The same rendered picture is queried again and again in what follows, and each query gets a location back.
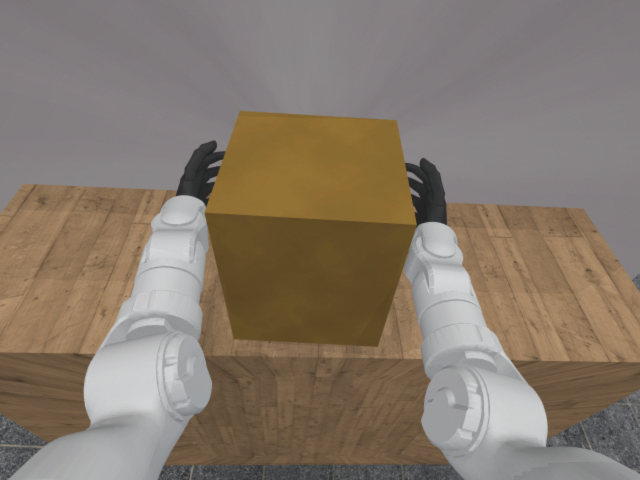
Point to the robot right upper arm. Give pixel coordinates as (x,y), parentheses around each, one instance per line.
(494,427)

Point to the pedestal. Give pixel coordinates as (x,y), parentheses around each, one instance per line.
(565,311)

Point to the right robot forearm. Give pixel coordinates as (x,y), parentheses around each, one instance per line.
(448,312)

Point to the right robot hand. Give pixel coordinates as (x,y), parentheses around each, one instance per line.
(431,206)

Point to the carton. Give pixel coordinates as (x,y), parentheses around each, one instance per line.
(311,219)

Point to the left robot forearm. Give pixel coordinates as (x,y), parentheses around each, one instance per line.
(169,279)

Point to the left robot hand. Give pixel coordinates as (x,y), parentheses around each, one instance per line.
(196,175)

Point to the robot left upper arm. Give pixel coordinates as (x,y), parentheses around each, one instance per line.
(140,395)

